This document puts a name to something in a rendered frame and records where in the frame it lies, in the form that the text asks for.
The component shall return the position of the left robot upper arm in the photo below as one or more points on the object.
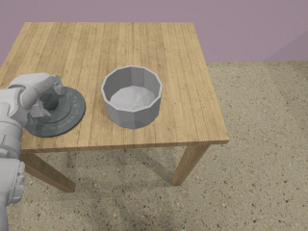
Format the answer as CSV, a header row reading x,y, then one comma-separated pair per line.
x,y
12,179

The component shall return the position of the lid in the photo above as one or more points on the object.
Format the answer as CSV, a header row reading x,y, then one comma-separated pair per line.
x,y
69,112

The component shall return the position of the pot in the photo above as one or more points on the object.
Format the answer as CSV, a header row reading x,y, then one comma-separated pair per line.
x,y
132,96

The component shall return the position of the left robot forearm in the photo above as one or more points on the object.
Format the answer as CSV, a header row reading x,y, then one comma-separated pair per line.
x,y
16,101

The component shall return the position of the robot left hand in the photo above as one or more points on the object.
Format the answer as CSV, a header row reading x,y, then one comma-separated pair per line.
x,y
41,83

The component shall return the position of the table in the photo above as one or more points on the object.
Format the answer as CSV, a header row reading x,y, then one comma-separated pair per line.
x,y
84,53

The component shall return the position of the knob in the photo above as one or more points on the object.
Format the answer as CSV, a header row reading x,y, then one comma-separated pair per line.
x,y
50,101

